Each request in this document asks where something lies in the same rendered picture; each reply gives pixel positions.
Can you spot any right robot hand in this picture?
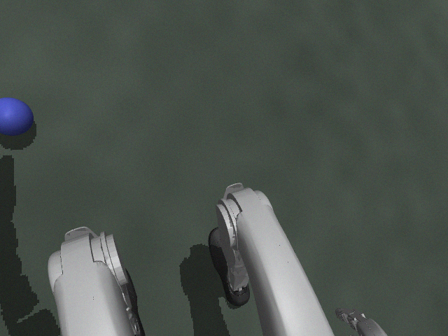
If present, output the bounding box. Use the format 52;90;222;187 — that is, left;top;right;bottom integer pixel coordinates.
335;308;388;336

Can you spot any ball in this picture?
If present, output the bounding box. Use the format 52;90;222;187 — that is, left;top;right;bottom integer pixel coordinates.
0;97;34;136

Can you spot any right robot foot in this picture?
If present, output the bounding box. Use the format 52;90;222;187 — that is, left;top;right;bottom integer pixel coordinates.
209;227;250;307

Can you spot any left robot foot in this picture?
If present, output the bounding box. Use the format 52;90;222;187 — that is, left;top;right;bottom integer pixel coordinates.
125;269;145;336

